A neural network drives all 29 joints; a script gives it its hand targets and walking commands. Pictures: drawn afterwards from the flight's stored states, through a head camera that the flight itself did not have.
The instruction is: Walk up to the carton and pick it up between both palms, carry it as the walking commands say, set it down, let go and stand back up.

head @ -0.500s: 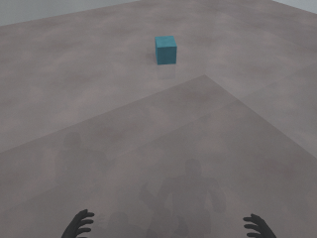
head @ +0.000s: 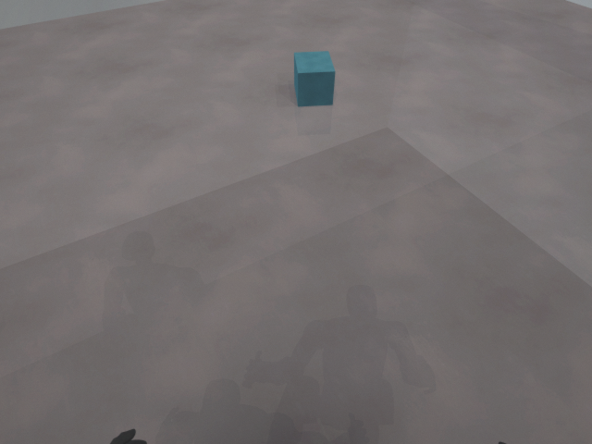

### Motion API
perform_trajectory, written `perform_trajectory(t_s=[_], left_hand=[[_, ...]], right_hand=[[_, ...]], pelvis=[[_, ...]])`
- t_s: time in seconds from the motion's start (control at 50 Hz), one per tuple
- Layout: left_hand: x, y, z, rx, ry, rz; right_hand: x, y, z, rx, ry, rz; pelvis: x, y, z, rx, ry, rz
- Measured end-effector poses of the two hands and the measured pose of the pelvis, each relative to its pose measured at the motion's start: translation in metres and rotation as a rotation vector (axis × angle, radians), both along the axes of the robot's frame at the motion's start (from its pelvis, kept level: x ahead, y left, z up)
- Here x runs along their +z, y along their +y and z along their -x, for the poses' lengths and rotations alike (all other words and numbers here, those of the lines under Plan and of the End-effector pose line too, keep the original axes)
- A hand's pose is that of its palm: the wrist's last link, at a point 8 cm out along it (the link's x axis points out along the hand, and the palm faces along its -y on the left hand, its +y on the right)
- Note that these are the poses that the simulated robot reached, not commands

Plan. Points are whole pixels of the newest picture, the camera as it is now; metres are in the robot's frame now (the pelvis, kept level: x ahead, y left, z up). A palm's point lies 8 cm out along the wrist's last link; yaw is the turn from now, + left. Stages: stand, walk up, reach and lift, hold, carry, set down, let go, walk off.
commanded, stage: stand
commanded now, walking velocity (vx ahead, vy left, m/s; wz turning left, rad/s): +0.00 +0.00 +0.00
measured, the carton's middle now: (313, 78) +2.25 -0.03 -0.64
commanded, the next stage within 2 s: walk up in 1.72 s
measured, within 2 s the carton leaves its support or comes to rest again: neither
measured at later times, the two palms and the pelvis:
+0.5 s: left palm out of the picture +0.10 +0.29 -0.09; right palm out of the picture +0.10 -0.28 -0.09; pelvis +0.00 +0.01 +0.03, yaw +1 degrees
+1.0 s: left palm out of the picture +0.08 +0.31 -0.09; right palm out of the picture +0.11 -0.27 -0.08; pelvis +0.01 +0.01 +0.04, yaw +1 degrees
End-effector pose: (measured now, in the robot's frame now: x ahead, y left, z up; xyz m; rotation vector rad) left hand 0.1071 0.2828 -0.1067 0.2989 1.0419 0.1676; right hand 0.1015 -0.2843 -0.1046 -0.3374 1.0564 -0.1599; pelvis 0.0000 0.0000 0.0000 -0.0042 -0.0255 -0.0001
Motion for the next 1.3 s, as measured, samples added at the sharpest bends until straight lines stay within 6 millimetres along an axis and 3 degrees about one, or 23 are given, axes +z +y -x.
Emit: perform_trajectory(t_s=[0.34, 0.64, 0.96, 1.3], left_hand=[[0.012, 0.007, 0.006, 0.018, 0.048, -0.005], [0.018, 0.013, 0.013, 0.043, 0.083, 0.009], [0.021, 0.023, 0.028, 0.075, 0.122, 0.001], [0.024, 0.026, 0.025, 0.072, 0.124, -0.006]], right_hand=[[0.009, 0.001, 0.008, -0.028, 0.067, -0.013], [0.026, 0.007, -0.006, -0.019, 0.068, 0.001], [0.027, 0.014, -0.009, -0.011, 0.083, -0.006], [0.027, 0.01, -0.005, -0.027, 0.096, -0.001]], pelvis=[[0.018, 0.002, -0.002, 0.003, -0.009, -0.005], [0.031, 0.009, -0.006, 0.011, -0.034, 0.001], [0.036, 0.013, -0.009, 0.02, -0.034, 0.001], [0.037, 0.015, -0.011, 0.021, -0.03, -0.002]])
